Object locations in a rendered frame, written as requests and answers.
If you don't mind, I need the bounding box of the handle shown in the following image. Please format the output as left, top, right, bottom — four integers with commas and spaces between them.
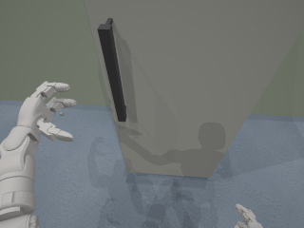
97, 18, 127, 122

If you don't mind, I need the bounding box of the fridge door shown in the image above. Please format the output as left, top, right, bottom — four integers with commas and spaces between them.
84, 0, 304, 178

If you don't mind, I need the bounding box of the robot left upper arm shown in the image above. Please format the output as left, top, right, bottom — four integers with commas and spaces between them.
0, 214, 41, 228

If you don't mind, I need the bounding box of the robot left forearm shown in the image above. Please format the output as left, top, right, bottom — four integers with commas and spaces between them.
0, 126, 41, 221

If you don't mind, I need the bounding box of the right robot hand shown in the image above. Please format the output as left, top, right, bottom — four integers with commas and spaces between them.
234, 203, 263, 228

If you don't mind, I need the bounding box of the left robot hand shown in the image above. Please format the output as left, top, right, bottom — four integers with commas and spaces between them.
16, 81, 77, 142

